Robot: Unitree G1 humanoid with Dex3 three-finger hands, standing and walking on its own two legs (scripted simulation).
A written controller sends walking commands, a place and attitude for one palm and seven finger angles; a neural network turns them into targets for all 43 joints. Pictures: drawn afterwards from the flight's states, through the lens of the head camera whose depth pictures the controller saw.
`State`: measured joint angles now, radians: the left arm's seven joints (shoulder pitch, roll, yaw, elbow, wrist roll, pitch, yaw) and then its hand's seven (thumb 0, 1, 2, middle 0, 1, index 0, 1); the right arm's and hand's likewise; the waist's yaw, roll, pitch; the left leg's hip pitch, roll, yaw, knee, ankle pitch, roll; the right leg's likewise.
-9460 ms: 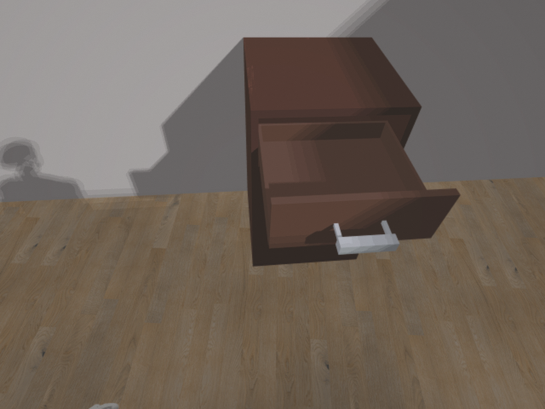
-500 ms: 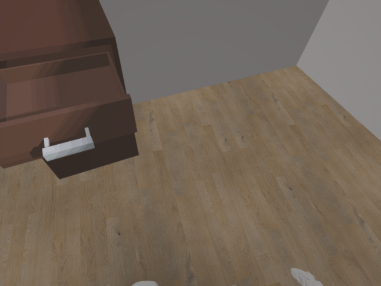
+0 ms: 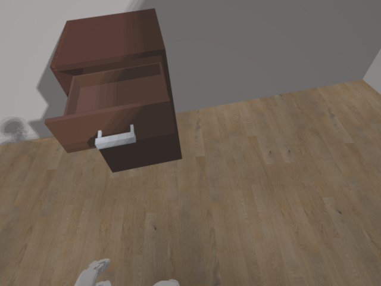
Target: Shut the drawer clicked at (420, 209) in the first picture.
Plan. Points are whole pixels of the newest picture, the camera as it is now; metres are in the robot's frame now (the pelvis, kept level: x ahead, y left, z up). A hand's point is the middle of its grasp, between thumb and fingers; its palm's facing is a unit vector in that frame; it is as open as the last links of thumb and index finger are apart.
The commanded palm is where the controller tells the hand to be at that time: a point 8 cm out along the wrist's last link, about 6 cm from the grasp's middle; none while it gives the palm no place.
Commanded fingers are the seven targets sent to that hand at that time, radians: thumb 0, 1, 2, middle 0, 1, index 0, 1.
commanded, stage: turn to face it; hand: left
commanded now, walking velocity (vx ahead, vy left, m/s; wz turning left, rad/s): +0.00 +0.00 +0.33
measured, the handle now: (116, 135) +0.60 +0.28 -0.10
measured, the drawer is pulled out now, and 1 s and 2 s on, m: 0.30 0.30 0.30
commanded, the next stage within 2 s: take the last steps up to it in 0.16 s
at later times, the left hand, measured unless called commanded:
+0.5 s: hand out of the picture -0.08 +0.23 -0.17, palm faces +0.21 -0.96 -0.20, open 7.4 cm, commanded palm none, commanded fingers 0.00 0.90 0.90 -0.20 -0.30 -0.20 -0.30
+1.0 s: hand (129, 258) +0.22 +0.18 -0.16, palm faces +0.11 -0.97 -0.20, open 7.4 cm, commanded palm none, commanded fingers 0.00 0.90 0.90 -0.20 -0.30 -0.20 -0.30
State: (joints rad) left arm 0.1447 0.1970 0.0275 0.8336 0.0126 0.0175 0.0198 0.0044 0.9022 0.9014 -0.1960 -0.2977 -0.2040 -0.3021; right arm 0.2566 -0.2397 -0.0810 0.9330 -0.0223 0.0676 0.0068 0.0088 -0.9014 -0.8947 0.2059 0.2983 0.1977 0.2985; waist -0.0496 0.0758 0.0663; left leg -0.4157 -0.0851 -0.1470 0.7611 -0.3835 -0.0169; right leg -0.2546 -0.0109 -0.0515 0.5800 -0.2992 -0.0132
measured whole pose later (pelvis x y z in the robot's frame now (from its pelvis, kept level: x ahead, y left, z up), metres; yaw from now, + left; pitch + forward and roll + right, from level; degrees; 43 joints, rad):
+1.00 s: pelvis +0.13 -0.01 -0.01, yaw +8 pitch -2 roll +0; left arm 0.11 0.17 0.04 1.00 0.01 -0.07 -0.02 0.00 0.91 0.90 -0.19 -0.30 -0.20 -0.30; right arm 0.43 -0.16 -0.04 1.15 -0.02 -0.01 -0.02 0.01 -0.90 -0.89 0.20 0.30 0.20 0.30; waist -0.06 0.03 0.10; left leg -0.24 0.07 0.01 1.11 -0.49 0.01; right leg -0.36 -0.02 -0.15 0.63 -0.25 -0.07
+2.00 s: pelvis +0.30 -0.02 +0.00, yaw +9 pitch +0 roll +1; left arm 0.16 0.17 0.04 1.03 0.02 0.01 0.03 0.01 0.91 0.90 -0.20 -0.30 -0.20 -0.30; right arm 0.23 -0.18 -0.05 1.08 -0.01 0.04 -0.03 0.00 -0.91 -0.90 0.20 0.30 0.19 0.30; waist -0.01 0.02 0.08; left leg -0.20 0.02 0.06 0.55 -0.32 -0.02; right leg -0.33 -0.04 -0.08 0.58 -0.24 -0.02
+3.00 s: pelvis +0.28 -0.04 +0.00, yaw +8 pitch -1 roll +1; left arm 0.31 0.13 -0.01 1.09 0.01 -0.02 0.02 0.01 0.91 0.90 -0.20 -0.30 -0.20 -0.30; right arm 0.32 -0.13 0.02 1.09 -0.02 -0.03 -0.02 0.01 -0.90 -0.90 0.20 0.30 0.19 0.30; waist -0.01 0.01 0.04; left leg -0.23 0.00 0.01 0.53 -0.29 -0.01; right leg -0.20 0.01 0.03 0.57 -0.36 -0.02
